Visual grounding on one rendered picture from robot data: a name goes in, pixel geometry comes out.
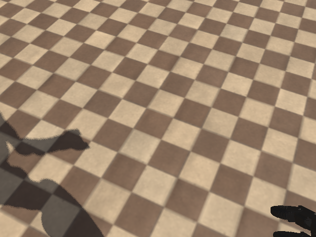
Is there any right robot hand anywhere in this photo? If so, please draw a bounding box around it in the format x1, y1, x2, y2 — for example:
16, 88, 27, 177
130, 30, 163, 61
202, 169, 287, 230
271, 205, 316, 237

